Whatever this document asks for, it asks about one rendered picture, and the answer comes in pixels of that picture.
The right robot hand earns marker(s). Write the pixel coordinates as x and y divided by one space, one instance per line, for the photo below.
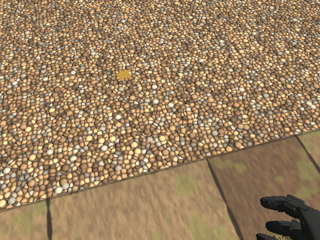
307 229

